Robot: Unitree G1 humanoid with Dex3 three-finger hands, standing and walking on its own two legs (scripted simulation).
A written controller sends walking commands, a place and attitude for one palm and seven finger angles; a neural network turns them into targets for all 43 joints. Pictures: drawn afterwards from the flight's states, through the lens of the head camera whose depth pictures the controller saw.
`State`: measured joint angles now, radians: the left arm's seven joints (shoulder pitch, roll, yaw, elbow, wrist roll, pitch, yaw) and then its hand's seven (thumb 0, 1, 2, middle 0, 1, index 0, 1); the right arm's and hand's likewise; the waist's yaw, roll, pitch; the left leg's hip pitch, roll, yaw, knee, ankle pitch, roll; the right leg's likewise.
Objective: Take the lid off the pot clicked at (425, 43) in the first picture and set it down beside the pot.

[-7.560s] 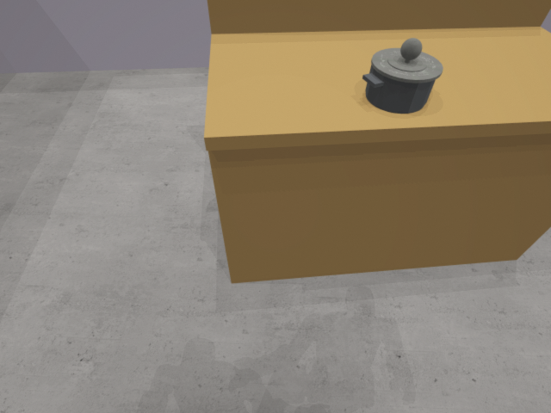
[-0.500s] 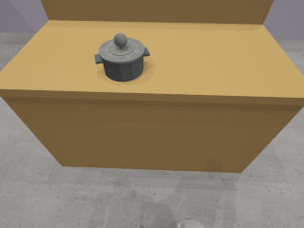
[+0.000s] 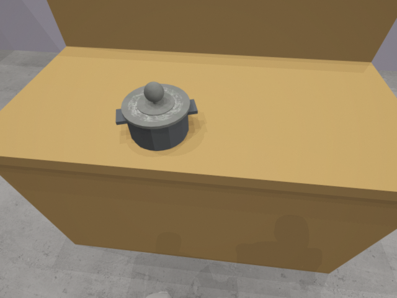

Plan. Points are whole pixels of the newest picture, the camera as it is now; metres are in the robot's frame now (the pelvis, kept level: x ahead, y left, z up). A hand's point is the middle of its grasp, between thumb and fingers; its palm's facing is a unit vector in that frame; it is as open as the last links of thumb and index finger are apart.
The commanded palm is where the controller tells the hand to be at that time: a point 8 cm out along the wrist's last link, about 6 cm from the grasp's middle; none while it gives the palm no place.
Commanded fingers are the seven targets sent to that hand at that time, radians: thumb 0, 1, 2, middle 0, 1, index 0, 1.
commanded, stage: come to a stop and stand still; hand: left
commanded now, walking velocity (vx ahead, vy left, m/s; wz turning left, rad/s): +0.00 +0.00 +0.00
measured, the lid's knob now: (154, 92) +0.54 +0.17 +0.12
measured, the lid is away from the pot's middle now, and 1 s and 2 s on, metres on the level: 0.00 0.00 0.00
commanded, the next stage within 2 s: look again from close up in 1.34 s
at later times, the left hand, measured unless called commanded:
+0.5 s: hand out of the picture +0.08 +0.19 -0.18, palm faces +0.04 -0.95 -0.30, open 7.3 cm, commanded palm none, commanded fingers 0.00 0.90 0.90 -0.20 -0.30 -0.20 -0.30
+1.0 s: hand out of the picture +0.05 +0.22 -0.18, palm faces -0.01 -0.96 -0.27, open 7.3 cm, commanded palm none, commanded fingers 0.00 0.90 0.90 -0.20 -0.30 -0.20 -0.30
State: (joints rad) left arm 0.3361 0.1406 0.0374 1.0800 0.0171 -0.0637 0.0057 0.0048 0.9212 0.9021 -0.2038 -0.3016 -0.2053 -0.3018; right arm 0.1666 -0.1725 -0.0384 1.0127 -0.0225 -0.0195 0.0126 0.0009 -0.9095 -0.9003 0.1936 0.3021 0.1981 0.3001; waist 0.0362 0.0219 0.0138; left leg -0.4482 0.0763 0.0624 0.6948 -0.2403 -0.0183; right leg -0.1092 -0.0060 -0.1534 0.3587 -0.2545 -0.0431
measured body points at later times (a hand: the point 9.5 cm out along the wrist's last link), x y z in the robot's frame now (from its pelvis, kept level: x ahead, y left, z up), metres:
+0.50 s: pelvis +0.03 -0.02 -0.02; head +0.06 -0.03 +0.43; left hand +0.08 +0.24 -0.16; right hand +0.11 -0.26 -0.17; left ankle +0.08 +0.13 -0.74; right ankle +0.04 -0.14 -0.75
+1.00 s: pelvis +0.00 +0.02 -0.02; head +0.02 +0.02 +0.43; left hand +0.05 +0.27 -0.16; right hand +0.06 -0.22 -0.17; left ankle +0.00 +0.14 -0.74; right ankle +0.04 -0.14 -0.74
